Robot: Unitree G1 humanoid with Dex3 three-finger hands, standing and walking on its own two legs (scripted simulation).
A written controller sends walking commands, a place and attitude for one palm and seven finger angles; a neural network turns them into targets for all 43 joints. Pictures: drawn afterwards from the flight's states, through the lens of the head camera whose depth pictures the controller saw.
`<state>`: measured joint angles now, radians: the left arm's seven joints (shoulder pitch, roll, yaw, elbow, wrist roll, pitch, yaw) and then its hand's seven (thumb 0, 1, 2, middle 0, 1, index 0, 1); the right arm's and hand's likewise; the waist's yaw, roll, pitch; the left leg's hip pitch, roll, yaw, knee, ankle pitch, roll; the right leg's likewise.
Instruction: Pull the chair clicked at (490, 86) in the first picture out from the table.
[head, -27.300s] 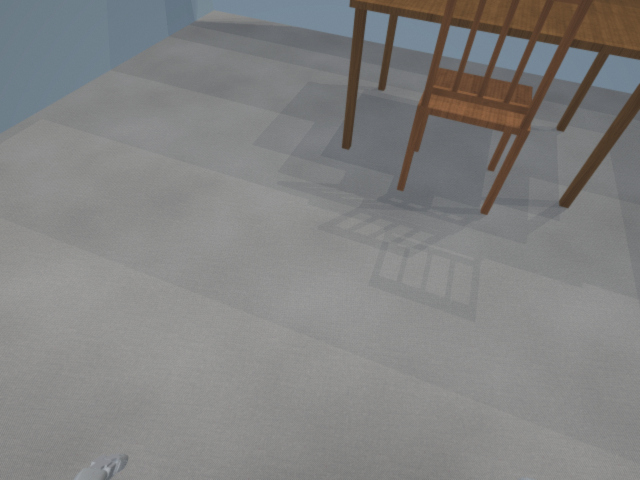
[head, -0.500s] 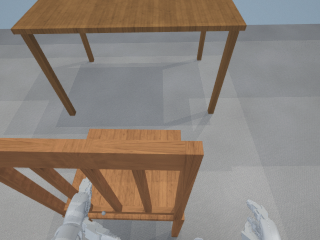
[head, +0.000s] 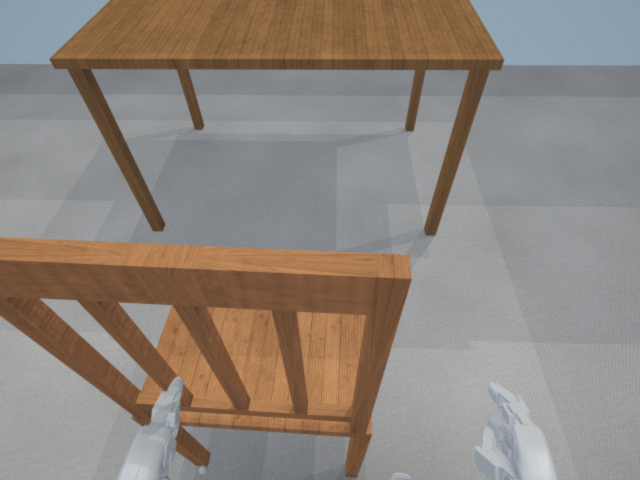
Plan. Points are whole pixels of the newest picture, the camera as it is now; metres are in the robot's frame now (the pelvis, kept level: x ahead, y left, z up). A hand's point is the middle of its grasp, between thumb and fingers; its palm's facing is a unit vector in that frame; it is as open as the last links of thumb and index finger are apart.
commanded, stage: draw the hand back to the body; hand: left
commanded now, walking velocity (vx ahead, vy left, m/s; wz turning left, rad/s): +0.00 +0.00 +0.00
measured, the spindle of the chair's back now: (221, 363) +0.27 +0.14 -0.01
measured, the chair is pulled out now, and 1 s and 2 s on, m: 0.63 0.63 0.63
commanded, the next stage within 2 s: step back with the hand held close in 1.70 s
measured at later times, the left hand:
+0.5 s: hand (157, 448) +0.16 +0.17 +0.06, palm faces -0.01 -0.99 -0.11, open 17.5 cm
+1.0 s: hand (56, 394) +0.18 +0.24 +0.14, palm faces +0.35 -0.83 -0.43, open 13.9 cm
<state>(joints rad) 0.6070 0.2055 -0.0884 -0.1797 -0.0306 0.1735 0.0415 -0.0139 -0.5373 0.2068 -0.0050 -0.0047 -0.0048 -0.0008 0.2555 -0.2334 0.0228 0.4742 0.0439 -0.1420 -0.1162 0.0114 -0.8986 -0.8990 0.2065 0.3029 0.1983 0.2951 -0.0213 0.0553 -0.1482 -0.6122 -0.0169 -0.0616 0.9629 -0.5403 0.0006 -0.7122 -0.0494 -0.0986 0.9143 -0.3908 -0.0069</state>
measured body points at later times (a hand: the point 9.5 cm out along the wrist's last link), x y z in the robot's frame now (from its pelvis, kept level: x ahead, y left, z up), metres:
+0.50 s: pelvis -0.01 +0.00 -0.01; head +0.03 -0.01 +0.43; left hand +0.15 +0.22 +0.07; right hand +0.17 -0.23 -0.09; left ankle -0.04 +0.12 -0.68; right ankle +0.04 -0.12 -0.68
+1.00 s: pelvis +0.01 +0.00 +0.04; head +0.00 -0.03 +0.49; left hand +0.16 +0.28 +0.16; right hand +0.19 -0.22 -0.05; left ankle -0.04 +0.12 -0.68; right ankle +0.04 -0.12 -0.69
